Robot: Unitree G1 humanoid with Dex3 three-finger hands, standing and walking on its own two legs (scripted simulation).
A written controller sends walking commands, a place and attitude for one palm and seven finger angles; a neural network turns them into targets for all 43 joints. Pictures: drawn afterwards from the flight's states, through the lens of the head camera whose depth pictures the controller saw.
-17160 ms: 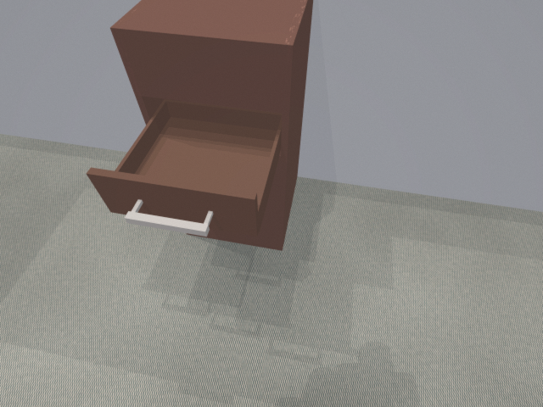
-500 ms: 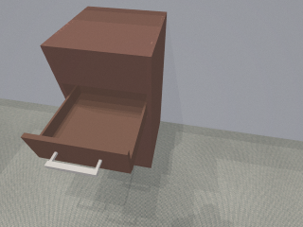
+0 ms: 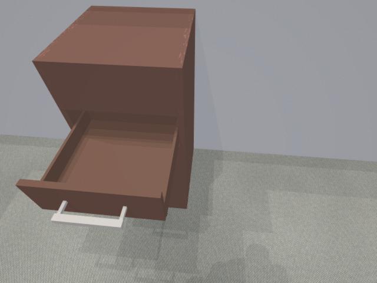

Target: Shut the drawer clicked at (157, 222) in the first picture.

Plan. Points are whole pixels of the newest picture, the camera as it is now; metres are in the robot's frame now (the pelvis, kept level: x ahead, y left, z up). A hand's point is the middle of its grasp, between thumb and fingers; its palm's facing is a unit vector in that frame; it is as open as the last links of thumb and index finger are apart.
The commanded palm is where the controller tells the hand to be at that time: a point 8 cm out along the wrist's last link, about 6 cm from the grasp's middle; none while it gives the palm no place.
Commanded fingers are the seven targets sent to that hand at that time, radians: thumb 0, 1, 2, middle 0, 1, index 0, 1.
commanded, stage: shuffle to correct the standing spot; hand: left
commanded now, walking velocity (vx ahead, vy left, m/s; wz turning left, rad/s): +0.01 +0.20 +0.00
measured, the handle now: (91, 214) +0.30 +0.30 -0.12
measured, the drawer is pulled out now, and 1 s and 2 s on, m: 0.30 0.30 0.30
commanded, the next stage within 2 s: come to a stop and stand still in 0.76 s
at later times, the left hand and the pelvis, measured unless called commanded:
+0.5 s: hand out of the picture +0.03 +0.20 -0.16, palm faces +0.04 -0.95 -0.30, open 7.3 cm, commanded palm none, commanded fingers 0.00 0.90 0.90 -0.20 -0.30 -0.20 -0.30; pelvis -0.02 +0.02 +0.00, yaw -1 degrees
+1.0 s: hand out of the picture -0.05 +0.30 -0.18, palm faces +0.07 -0.96 -0.26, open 7.4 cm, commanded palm none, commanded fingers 0.00 0.90 0.90 -0.20 -0.30 -0.20 -0.30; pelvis +0.00 +0.10 +0.00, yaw -1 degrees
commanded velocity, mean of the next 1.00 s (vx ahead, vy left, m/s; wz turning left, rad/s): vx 0.05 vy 0.12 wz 0.00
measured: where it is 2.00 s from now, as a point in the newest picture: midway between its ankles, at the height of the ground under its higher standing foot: outside the picture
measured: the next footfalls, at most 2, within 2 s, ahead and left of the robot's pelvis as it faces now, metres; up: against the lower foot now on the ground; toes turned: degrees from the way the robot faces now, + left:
right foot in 0.46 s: +0.00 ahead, -0.06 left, +0.00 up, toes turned -10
left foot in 0.94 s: +0.01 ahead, +0.20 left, +0.00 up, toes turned +4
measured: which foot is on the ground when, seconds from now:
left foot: down 0.00-0.46, up 0.48-0.92, down 0.94-1.00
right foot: down 0.00-0.18, up 0.20-0.44, down 0.46-0.94, up 0.96-1.00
